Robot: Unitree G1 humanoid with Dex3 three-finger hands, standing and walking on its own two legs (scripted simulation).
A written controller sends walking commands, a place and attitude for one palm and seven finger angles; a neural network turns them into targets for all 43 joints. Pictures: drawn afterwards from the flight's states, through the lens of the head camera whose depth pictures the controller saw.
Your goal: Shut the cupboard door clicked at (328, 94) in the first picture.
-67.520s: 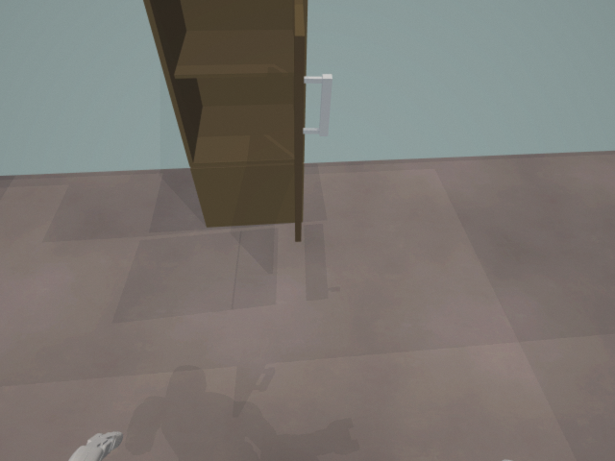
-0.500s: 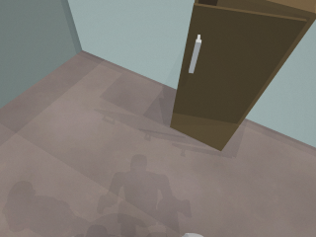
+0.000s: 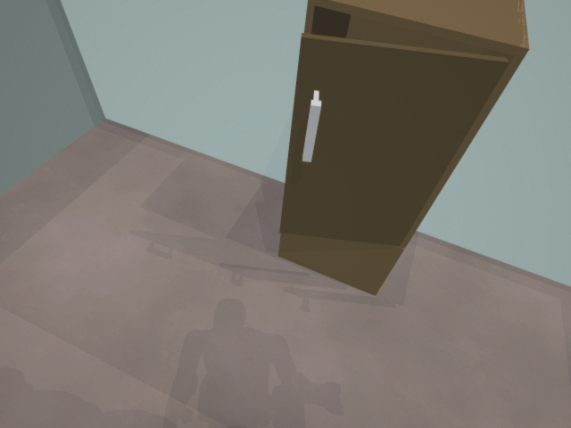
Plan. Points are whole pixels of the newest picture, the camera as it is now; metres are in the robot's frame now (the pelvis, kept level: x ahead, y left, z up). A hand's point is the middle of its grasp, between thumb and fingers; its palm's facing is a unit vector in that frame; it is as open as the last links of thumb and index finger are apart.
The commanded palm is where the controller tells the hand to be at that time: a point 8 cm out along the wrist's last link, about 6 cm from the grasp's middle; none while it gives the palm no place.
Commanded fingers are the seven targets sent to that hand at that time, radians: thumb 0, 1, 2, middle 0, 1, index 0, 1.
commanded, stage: take the last steps up to it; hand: left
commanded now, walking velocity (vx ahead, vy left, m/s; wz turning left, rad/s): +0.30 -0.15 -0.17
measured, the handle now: (311, 127) +0.68 -0.02 +0.03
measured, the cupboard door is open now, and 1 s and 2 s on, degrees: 18 18 18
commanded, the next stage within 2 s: come to a stop and stand still in 0.38 s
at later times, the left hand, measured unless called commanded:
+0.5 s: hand (244, 332) +0.30 +0.08 -0.16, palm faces -0.13 -0.96 -0.23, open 7.4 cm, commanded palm none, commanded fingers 0.00 0.90 0.90 -0.20 -0.30 -0.20 -0.30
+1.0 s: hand (218, 348) +0.28 +0.13 -0.18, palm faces +0.02 -0.98 -0.22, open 7.4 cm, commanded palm none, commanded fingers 0.00 0.90 0.90 -0.20 -0.30 -0.20 -0.30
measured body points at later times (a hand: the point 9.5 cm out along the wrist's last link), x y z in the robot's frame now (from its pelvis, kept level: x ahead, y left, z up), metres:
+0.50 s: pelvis +0.17 -0.10 -0.01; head +0.22 -0.12 +0.44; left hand +0.31 +0.13 -0.14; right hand +0.07 -0.32 -0.16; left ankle +0.06 +0.08 -0.68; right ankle +0.23 -0.22 -0.73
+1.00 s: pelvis +0.23 -0.07 +0.00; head +0.28 -0.04 +0.45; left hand +0.28 +0.18 -0.16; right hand +0.34 -0.32 -0.12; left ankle +0.25 +0.00 -0.73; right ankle +0.19 -0.21 -0.68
